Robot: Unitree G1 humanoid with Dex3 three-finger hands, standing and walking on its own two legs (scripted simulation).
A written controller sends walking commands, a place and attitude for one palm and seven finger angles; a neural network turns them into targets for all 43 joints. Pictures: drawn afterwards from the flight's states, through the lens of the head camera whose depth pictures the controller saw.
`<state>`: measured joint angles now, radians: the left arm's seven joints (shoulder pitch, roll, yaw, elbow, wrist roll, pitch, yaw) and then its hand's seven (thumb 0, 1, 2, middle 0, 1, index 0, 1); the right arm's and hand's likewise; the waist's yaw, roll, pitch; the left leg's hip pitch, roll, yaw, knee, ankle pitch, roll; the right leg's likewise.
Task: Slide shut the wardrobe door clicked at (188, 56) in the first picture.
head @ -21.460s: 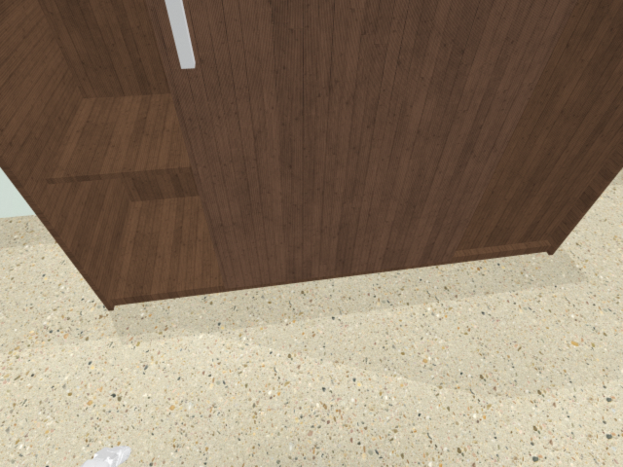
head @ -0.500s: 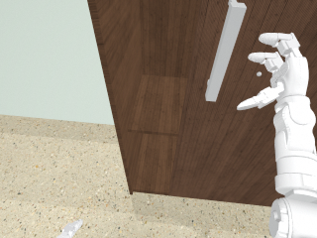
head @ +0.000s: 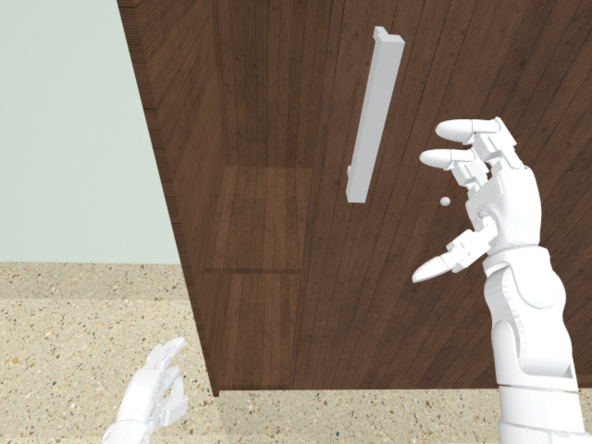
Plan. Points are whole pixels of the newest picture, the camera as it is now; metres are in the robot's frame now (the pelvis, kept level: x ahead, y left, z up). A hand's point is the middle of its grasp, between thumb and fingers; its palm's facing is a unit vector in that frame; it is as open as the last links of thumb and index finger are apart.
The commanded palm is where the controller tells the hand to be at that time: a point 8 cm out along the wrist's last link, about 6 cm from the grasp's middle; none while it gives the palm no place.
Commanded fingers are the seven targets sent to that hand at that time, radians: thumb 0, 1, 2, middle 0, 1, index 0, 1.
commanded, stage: slip the hand off the handle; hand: right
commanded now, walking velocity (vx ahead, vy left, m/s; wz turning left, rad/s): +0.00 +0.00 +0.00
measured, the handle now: (366, 121) +0.46 -0.08 +0.26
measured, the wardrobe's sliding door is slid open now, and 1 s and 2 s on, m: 0.23 0.23 0.23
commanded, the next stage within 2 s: draw the hand back to the body in 0.08 s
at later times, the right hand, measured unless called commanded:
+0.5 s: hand (481, 248) +0.25 -0.17 +0.23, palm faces +0.04 +1.00 -0.05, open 14.7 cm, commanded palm +0.22 -0.22 +0.22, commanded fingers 0.00 0.55 -0.20 0.25 1.15 0.25 1.15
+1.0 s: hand (538, 315) +0.20 -0.22 +0.19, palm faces +0.36 +0.89 -0.27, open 12.8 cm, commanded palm +0.16 -0.26 +0.20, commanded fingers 0.00 -0.21 -0.57 0.22 0.70 0.22 0.70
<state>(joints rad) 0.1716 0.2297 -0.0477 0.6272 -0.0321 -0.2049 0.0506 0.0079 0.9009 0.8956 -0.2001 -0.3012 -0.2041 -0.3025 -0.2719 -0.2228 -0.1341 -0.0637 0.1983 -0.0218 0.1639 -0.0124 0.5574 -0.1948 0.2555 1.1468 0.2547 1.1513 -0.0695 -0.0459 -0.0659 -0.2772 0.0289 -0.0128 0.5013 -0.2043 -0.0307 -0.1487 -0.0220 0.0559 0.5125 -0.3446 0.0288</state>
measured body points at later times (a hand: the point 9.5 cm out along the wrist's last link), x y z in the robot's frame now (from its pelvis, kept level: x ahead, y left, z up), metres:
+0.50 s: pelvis -0.01 +0.00 +0.00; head -0.08 +0.03 +0.44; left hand +0.21 +0.21 -0.06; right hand +0.24 -0.22 +0.23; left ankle +0.04 +0.14 -0.73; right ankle -0.04 -0.14 -0.73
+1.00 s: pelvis -0.03 +0.00 +0.00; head -0.07 +0.02 +0.45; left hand +0.14 +0.22 -0.08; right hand +0.17 -0.27 +0.21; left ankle +0.04 +0.14 -0.73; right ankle -0.04 -0.14 -0.73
